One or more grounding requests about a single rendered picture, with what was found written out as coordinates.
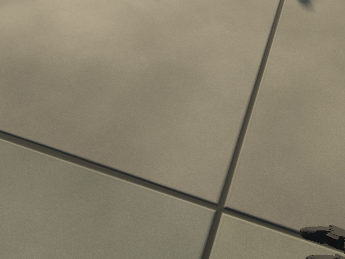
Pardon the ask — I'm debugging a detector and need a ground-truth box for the right robot hand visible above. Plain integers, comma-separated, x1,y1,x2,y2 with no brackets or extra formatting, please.
300,225,345,259

